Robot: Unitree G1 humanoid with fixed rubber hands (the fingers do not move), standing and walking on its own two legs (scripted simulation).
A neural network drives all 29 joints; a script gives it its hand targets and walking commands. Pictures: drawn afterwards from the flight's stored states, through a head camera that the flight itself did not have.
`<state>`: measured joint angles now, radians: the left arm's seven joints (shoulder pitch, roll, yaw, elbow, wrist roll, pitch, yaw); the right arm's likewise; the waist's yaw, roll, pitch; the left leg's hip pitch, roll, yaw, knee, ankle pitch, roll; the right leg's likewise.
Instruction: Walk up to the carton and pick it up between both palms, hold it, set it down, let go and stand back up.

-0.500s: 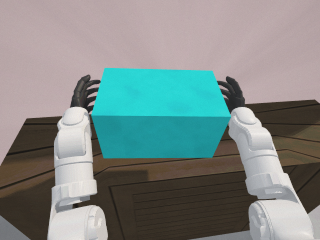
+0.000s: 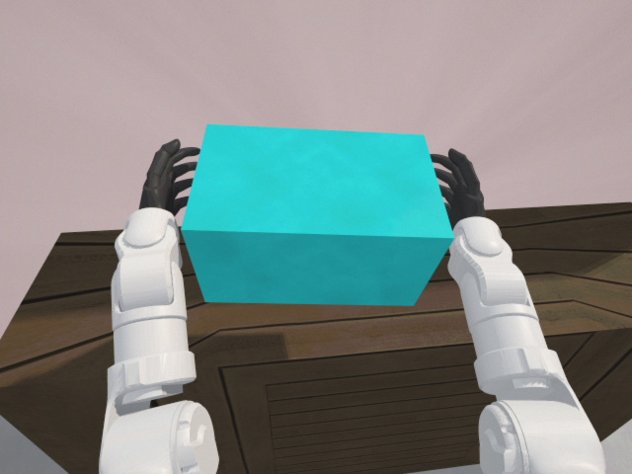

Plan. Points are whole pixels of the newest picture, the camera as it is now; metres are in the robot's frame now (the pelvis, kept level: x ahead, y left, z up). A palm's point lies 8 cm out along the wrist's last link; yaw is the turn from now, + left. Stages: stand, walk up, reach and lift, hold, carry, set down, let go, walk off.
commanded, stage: set down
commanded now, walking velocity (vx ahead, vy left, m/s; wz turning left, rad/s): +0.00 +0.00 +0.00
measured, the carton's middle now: (314, 218) +0.38 +0.00 +0.16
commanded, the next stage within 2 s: none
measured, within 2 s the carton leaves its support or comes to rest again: neither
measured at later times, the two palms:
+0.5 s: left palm (180, 230) +0.38 +0.18 +0.14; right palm (453, 234) +0.37 -0.19 +0.14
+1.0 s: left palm (187, 241) +0.40 +0.18 +0.11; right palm (445, 247) +0.38 -0.19 +0.10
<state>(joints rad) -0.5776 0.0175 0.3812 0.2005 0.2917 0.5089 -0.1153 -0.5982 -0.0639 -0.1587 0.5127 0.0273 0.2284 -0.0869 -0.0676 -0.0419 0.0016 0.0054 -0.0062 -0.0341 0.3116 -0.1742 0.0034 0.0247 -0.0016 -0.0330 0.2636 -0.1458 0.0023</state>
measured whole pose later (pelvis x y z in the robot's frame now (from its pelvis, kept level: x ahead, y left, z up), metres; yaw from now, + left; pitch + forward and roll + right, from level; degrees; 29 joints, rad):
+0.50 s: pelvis +0.02 +0.00 +0.00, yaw +0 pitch -6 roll -1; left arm -0.49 0.03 0.29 0.26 0.23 0.38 -0.06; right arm -0.49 -0.09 -0.12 0.57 0.06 0.05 -0.10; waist -0.06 -0.06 0.03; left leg -0.02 0.00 -0.03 0.33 -0.21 0.00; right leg 0.01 0.00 -0.05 0.26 -0.17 0.00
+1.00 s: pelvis +0.03 +0.00 +0.00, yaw +0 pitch -3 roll -1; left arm -0.54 0.03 0.31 0.48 0.23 0.25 -0.05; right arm -0.50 -0.06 -0.21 0.67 -0.05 -0.02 -0.08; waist -0.03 -0.04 0.02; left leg -0.07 0.00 -0.03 0.33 -0.21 0.00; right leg -0.03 0.00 -0.05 0.25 -0.17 0.00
